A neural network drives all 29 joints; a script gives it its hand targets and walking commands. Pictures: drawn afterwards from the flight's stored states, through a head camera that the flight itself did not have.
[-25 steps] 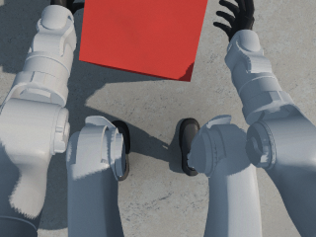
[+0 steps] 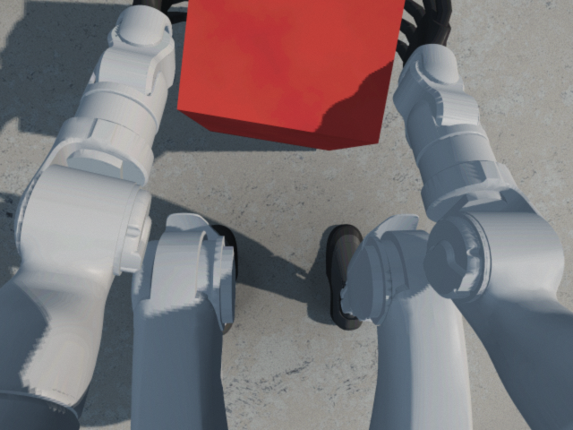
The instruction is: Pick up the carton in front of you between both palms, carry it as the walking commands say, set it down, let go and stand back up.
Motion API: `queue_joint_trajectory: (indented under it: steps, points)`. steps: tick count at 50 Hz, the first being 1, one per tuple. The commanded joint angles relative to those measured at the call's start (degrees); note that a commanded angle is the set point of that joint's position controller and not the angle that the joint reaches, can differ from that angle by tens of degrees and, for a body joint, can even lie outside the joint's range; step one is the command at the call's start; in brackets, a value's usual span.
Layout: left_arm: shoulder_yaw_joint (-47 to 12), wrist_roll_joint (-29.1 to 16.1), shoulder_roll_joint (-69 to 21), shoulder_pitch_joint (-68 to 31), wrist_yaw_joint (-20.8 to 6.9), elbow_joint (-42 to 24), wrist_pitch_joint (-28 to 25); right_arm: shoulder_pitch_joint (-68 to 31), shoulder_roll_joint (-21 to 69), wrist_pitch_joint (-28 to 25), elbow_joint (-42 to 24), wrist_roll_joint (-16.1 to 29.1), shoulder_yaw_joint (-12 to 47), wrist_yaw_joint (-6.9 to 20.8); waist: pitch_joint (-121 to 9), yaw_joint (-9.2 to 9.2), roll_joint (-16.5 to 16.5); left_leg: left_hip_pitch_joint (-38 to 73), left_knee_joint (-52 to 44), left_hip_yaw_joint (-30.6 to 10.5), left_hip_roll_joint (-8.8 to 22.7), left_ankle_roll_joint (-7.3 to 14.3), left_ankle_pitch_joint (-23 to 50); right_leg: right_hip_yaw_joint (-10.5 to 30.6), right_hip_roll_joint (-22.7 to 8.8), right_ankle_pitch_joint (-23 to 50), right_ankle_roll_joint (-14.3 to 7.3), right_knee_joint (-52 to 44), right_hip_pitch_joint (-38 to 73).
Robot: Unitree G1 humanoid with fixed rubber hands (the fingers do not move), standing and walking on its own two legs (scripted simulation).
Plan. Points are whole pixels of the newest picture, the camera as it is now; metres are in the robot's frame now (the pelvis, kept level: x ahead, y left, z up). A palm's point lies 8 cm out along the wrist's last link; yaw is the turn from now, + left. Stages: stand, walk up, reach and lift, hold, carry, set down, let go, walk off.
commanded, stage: reach and lift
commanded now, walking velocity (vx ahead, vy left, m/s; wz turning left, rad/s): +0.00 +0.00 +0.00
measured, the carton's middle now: (285, 60) +0.52 +0.03 -0.23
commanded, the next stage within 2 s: none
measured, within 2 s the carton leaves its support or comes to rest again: neither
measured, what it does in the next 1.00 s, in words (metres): rises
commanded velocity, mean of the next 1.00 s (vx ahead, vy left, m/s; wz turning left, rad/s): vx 0.00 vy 0.00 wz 0.00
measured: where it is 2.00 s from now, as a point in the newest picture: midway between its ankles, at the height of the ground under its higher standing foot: (283, 296)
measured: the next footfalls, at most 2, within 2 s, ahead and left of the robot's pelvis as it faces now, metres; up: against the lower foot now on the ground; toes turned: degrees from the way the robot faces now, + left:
none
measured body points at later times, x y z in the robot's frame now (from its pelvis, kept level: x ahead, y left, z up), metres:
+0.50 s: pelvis +0.01 -0.02 +0.11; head +0.25 +0.04 +0.48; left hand +0.49 +0.20 +0.03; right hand +0.50 -0.10 +0.04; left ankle +0.12 +0.12 -0.33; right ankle +0.13 -0.13 -0.33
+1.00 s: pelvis +0.05 -0.01 +0.23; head +0.21 +0.03 +0.65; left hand +0.45 +0.19 +0.18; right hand +0.47 -0.11 +0.20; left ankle +0.11 +0.12 -0.33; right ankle +0.13 -0.13 -0.33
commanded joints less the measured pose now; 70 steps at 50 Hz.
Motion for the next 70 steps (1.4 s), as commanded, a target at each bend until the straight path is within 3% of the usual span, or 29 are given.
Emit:
queue_joint_trajectory:
  steps: [1,5,8,13,15,19,22,29,35,41,52,70]
  points:
    - [-9.78,-3.35,-57.54,-28.18,-11.60,-24.82,-2.05,-28.80,55.34,0.41,-15.42,3.05,20.55,14.68,-81.72,2.65,13.04,53.91,-12.30,2.95,-5.43,-1.25,24.96,-8.19,6.90,18.63,-2.72,-6.09,29.71]
    - [-11.01,-1.59,-62.22,-23.68,-10.26,-34.50,1.19,-31.10,57.80,3.36,-27.40,4.25,26.54,15.29,-92.50,4.74,13.16,63.56,-13.86,4.21,-6.46,-1.56,27.10,-8.79,7.96,16.92,-2.42,-8.32,30.97]
    - [-10.32,0.74,-66.76,-19.92,-10.79,-37.69,4.72,-31.04,58.49,6.11,-32.81,2.40,28.60,15.83,-90.20,3.87,11.89,60.91,-17.06,4.58,-7.27,-1.68,20.70,-8.77,8.39,11.89,-2.63,-11.50,32.25]
    - [-3.99,6.26,-72.03,-14.71,-14.41,-28.50,9.11,-23.88,60.94,10.12,-23.44,-6.06,21.17,16.57,-69.92,0.04,11.08,45.71,-24.85,3.97,-7.70,-1.93,2.34,-7.83,7.96,0.37,-3.34,-18.45,29.38]
    - [0.11,8.82,-72.70,-12.86,-15.33,-24.90,9.79,-23.00,61.78,10.92,-21.10,-8.73,18.37,16.98,-67.68,0.19,10.78,44.00,-27.29,3.88,-7.88,-1.56,-1.05,-7.22,7.86,-0.95,-3.37,-20.37,29.66]
    - [5.73,13.21,-71.99,-10.14,-16.52,-22.19,10.13,-19.52,64.95,12.20,-19.75,-11.94,16.15,17.74,-68.90,1.12,7.78,45.41,-29.92,4.87,-8.72,-1.24,3.03,-5.96,7.90,1.30,-2.88,-25.84,33.29]
    - [6.04,14.12,-73.39,-8.78,-17.25,-22.84,10.27,-17.41,67.04,12.61,-20.09,-12.60,16.75,18.35,-71.81,1.41,6.94,47.22,-32.03,5.28,-8.98,-1.15,5.47,-5.56,8.01,3.40,-2.69,-28.62,36.98]
    - [1.40,12.53,-75.58,-5.23,-17.95,-29.42,10.93,-12.78,71.09,13.42,-24.10,-9.76,24.06,19.33,-79.06,2.85,5.84,55.54,-36.33,5.33,-9.29,-1.28,11.36,-4.56,7.88,8.46,-2.00,-33.89,45.69]
    - [-4.44,9.95,-78.76,-1.27,-17.50,-34.33,11.98,-7.66,73.20,14.35,-26.41,-7.25,30.27,19.74,-80.11,2.80,6.29,63.56,-40.60,4.77,-9.51,-1.79,13.48,-3.96,7.97,9.92,-1.98,-38.27,51.61]
    - [-6.91,9.28,-81.87,3.72,-17.09,-35.68,12.91,-1.53,73.77,15.13,-26.29,-7.25,31.58,20.50,-75.50,2.02,7.31,70.20,-46.24,3.64,-9.66,-2.25,13.22,-3.05,7.91,9.36,-2.54,-43.59,56.53]
    - [-6.09,11.56,-84.26,14.16,-16.01,-34.60,11.99,9.79,73.81,14.57,-23.57,-9.88,29.87,22.21,-63.86,1.62,7.03,83.19,-58.75,0.84,-9.38,-1.84,14.86,-0.31,6.76,10.45,-3.63,-56.02,67.36]
    - [-10.25,12.43,-85.39,31.12,-16.30,-41.29,12.81,28.64,73.83,16.06,-26.54,-12.11,33.88,23.79,-49.57,1.59,5.49,108.23,-80.76,-2.81,-6.84,-1.25,27.12,3.86,3.67,23.20,-4.69,-78.68,96.02]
